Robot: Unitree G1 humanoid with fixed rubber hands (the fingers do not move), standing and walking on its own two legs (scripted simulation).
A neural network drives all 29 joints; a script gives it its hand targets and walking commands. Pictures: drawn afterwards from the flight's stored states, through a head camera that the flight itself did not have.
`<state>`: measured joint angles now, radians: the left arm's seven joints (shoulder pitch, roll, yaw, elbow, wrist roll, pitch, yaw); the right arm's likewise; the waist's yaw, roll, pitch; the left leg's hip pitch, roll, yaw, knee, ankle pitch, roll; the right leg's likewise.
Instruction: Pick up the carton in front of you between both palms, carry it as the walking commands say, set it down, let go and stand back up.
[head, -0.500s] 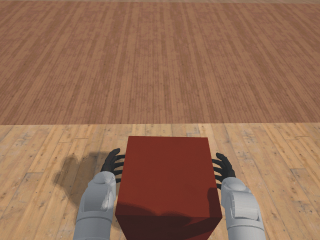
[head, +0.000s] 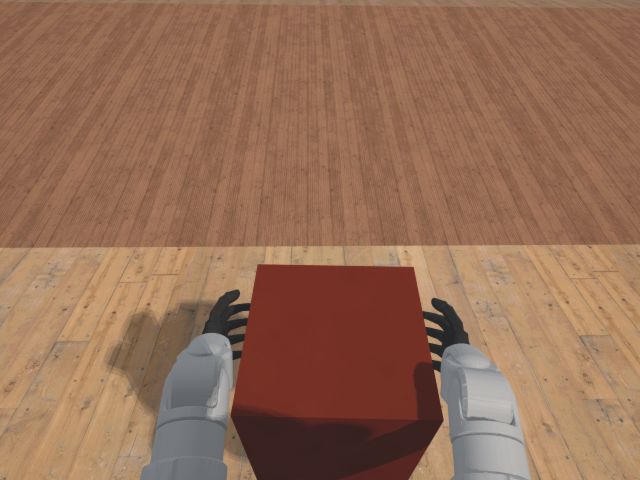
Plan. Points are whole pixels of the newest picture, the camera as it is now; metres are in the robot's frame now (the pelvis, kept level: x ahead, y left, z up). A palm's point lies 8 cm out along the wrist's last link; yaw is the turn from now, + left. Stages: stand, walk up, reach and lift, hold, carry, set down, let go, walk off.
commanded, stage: hold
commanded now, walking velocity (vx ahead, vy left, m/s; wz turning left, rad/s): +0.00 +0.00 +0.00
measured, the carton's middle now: (333, 378) +0.29 +0.00 -0.02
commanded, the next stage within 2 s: carry in 0.42 s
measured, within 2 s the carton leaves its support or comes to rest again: neither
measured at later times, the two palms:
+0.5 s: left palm (217, 342) +0.30 +0.15 +0.05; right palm (451, 352) +0.30 -0.15 +0.05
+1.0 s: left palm (230, 247) +0.45 +0.16 +0.08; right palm (426, 248) +0.46 -0.14 +0.08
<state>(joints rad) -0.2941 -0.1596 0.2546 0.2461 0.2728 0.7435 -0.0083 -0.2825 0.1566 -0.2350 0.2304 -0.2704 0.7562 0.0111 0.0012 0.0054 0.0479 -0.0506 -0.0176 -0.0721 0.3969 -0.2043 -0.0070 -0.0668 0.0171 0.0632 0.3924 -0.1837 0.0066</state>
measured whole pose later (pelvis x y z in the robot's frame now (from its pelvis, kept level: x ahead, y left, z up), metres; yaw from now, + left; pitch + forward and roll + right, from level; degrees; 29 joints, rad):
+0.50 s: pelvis +0.02 +0.00 +0.00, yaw +0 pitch -3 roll +0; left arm -0.22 -0.14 0.18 0.17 0.24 0.79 0.00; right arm -0.20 0.14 -0.17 0.15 -0.23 0.79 0.00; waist 0.00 0.00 -0.05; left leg -0.15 -0.01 -0.07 0.47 -0.33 -0.01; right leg -0.16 0.02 0.05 0.45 -0.29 0.01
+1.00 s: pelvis +0.19 +0.00 +0.00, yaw +3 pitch +6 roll +0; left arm -0.13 -0.13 0.08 -0.30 0.11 1.20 0.10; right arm -0.11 0.13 -0.12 -0.34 -0.08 1.22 -0.10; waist 0.00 0.00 -0.16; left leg -0.46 0.07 0.09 0.99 -0.42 0.01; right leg -0.23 -0.02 -0.21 0.40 -0.27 -0.04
